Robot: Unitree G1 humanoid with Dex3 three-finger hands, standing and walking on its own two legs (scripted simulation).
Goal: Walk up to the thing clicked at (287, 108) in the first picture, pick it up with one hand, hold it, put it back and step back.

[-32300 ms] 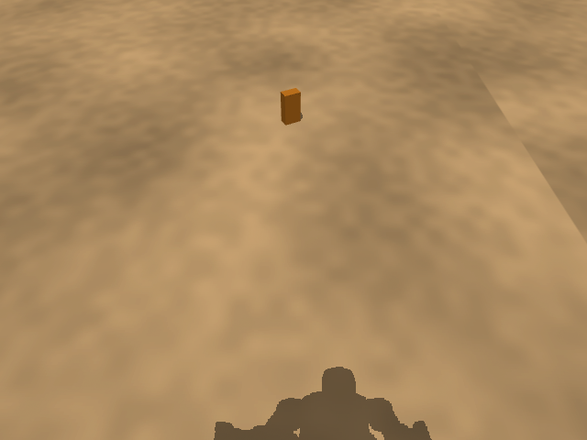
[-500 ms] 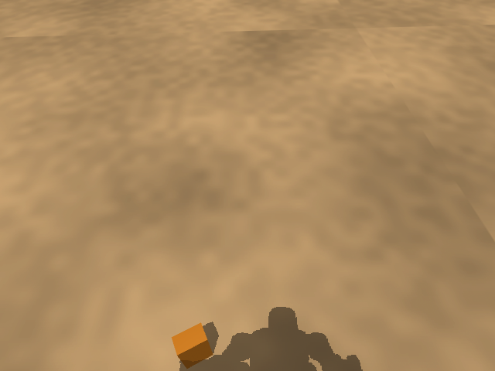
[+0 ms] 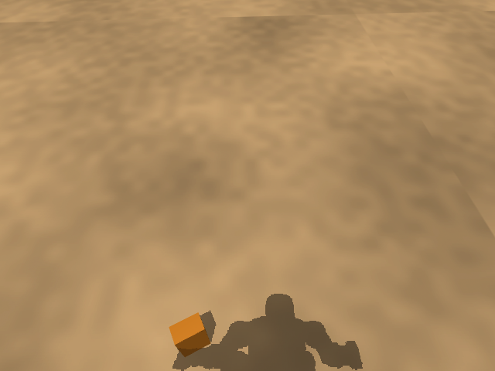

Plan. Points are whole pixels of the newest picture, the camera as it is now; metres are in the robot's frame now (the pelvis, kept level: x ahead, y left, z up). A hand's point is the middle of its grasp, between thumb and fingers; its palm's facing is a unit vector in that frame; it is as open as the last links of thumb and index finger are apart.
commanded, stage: step back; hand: left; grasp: from the side
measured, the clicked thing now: (191, 335) +0.35 +0.22 -0.68
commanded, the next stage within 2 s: none
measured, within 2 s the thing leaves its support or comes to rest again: neither
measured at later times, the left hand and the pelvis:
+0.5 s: hand out of the picture +0.04 +0.30 -0.18, palm faces -0.07 -0.93 -0.36, open 7.4 cm; pelvis -0.09 +0.04 -0.02, yaw -3 degrees
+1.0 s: hand out of the picture -0.09 +0.29 -0.16, palm faces +0.00 -0.92 -0.40, open 7.4 cm; pelvis -0.23 +0.03 -0.03, yaw +1 degrees
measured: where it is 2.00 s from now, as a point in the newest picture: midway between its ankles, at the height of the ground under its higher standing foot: outside the picture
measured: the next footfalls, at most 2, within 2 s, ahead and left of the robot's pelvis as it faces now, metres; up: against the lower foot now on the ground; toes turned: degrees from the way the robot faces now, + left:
right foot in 0.64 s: -0.13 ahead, -0.11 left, +0.00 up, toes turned -2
left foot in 1.00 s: -0.20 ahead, +0.14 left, +0.00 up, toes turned -2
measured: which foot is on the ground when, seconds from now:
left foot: down 0.00-0.68, up 0.70-0.98, down 1.00-1.00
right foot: down 0.00-0.24, up 0.26-0.62, down 0.64-1.00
